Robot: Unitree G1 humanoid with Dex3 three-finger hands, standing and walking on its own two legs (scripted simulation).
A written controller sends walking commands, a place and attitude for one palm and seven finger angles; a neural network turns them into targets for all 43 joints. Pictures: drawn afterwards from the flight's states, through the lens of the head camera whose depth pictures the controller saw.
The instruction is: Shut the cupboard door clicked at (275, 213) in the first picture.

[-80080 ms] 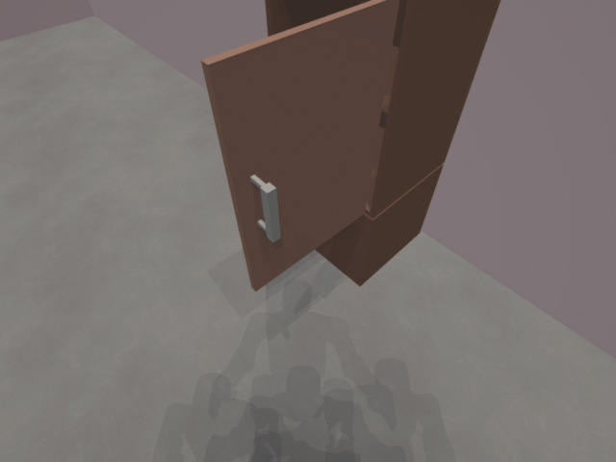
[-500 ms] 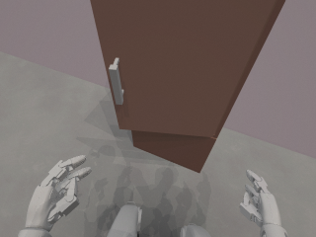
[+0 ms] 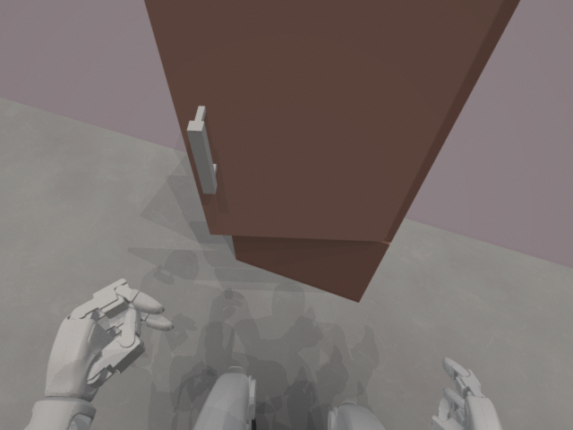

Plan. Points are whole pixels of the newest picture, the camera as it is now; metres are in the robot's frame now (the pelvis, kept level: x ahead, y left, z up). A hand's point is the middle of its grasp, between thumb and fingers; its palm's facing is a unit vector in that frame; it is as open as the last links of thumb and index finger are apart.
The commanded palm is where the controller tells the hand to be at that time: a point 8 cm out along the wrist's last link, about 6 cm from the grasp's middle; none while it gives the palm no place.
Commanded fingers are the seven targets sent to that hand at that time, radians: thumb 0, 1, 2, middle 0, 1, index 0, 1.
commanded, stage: raise the hand and make a fist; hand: left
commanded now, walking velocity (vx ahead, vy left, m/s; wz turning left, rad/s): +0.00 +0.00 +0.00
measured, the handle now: (205, 151) +0.52 +0.17 +0.06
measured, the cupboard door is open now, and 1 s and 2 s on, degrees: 18 18 18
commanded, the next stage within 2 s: bring the fist close to the handle in 0.98 s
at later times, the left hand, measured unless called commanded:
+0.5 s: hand (129, 345) +0.21 +0.20 +0.06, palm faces +0.03 -1.00 -0.04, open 3.1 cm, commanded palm +0.19 +0.25 +0.06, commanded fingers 0.00 0.90 0.90 -1.30 -1.50 -1.30 -1.50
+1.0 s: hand (142, 337) +0.22 +0.19 +0.06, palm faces +0.03 -1.00 -0.04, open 3.2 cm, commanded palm +0.20 +0.24 +0.06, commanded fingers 0.00 0.90 0.90 -1.30 -1.50 -1.30 -1.50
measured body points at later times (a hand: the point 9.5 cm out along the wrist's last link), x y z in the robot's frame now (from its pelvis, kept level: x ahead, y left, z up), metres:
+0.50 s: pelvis -0.01 +0.01 +0.01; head +0.04 +0.03 +0.45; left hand +0.20 +0.25 +0.07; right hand +0.19 -0.21 -0.06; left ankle +0.09 +0.12 -0.63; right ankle -0.01 -0.12 -0.63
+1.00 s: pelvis +0.00 +0.00 +0.01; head +0.05 +0.00 +0.45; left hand +0.21 +0.24 +0.07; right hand +0.18 -0.24 -0.07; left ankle +0.09 +0.12 -0.63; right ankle -0.01 -0.12 -0.63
